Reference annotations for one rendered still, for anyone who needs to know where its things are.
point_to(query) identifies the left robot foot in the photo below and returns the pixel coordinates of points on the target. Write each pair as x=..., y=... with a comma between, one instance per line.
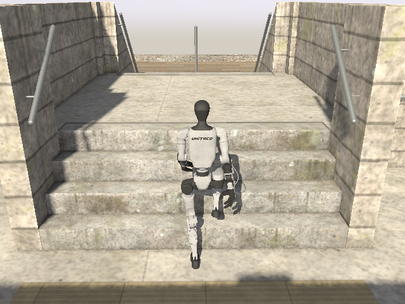
x=195, y=263

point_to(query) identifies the robot left upper arm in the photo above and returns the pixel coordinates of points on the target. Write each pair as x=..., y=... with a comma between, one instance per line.
x=181, y=143

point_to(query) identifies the right robot shin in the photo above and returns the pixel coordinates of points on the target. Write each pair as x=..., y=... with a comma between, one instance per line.
x=216, y=196

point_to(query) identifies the right robot forearm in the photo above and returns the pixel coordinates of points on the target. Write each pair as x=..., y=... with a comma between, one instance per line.
x=228, y=174

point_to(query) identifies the robot right hand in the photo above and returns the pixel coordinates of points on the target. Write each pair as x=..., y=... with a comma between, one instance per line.
x=231, y=198

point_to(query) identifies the left robot forearm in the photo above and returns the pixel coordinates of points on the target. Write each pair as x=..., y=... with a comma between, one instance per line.
x=182, y=163

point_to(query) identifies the robot left hand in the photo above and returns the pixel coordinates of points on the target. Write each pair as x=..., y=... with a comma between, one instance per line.
x=188, y=169

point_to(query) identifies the robot right upper arm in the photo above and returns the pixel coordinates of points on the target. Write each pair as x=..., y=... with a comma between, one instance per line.
x=224, y=147

